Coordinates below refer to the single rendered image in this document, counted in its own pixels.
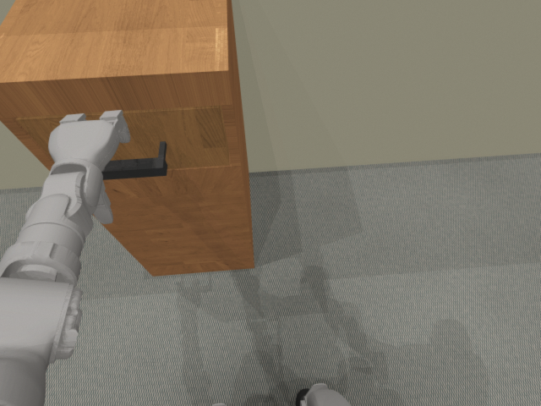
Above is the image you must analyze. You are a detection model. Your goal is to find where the right robot thigh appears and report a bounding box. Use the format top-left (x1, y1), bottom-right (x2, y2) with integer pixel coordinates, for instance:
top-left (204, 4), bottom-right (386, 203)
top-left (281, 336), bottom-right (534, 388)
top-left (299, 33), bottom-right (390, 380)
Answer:
top-left (300, 389), bottom-right (352, 406)

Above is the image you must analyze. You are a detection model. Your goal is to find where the handle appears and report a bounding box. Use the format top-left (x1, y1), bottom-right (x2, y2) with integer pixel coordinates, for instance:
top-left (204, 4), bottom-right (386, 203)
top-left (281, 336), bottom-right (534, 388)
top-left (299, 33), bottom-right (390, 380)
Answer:
top-left (102, 141), bottom-right (167, 180)

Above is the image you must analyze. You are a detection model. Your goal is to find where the robot left forearm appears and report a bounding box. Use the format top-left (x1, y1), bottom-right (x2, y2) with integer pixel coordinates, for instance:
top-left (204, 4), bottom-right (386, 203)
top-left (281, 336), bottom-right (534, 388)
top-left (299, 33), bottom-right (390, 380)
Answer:
top-left (0, 158), bottom-right (103, 288)

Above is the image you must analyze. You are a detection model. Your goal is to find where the robot right shin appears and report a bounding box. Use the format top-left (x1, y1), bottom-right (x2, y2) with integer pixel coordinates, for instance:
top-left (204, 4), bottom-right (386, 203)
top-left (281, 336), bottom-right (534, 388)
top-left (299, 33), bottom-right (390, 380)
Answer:
top-left (305, 383), bottom-right (328, 396)

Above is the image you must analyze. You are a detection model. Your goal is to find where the drawer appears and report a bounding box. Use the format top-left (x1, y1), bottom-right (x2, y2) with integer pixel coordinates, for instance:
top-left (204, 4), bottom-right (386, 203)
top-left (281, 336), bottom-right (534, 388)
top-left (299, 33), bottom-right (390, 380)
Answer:
top-left (16, 105), bottom-right (229, 169)

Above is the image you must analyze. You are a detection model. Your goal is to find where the robot left upper arm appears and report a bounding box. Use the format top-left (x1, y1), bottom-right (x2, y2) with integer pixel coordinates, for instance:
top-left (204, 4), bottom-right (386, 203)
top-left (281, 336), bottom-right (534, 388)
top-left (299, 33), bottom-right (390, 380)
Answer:
top-left (0, 277), bottom-right (83, 406)

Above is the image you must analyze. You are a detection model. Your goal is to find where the left robot hand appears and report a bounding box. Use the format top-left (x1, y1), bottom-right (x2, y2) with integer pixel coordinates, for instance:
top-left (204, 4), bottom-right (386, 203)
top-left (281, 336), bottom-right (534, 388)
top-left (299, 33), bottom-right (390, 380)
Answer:
top-left (48, 110), bottom-right (130, 224)

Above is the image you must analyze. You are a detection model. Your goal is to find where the cabinet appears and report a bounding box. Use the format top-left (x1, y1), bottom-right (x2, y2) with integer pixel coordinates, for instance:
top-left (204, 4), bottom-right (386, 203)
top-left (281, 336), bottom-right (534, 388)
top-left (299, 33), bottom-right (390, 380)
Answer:
top-left (0, 0), bottom-right (254, 277)

